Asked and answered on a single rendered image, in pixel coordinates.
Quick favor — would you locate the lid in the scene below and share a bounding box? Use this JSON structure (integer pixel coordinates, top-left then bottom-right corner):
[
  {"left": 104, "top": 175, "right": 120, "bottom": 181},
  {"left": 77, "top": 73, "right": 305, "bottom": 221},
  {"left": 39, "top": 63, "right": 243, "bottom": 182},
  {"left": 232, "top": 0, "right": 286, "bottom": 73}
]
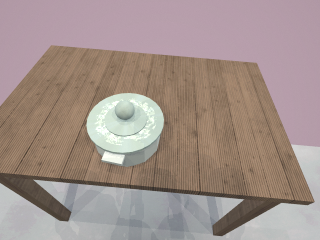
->
[{"left": 86, "top": 93, "right": 164, "bottom": 155}]

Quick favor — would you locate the knob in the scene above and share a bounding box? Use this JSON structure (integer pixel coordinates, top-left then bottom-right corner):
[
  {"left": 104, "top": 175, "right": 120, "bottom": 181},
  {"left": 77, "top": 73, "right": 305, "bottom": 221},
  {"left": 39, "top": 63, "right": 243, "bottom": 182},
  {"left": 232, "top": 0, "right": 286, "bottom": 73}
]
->
[{"left": 115, "top": 100, "right": 135, "bottom": 120}]

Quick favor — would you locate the table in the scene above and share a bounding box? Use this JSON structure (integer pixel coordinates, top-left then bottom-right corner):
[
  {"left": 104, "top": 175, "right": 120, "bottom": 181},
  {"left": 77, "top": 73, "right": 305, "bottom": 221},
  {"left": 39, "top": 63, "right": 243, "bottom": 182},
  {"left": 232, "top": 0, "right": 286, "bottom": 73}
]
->
[{"left": 0, "top": 45, "right": 315, "bottom": 236}]

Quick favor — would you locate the pot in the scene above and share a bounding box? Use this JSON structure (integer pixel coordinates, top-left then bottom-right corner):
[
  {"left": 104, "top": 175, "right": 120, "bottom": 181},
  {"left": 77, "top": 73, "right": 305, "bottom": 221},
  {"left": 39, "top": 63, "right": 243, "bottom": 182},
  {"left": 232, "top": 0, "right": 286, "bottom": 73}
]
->
[{"left": 95, "top": 135, "right": 161, "bottom": 167}]

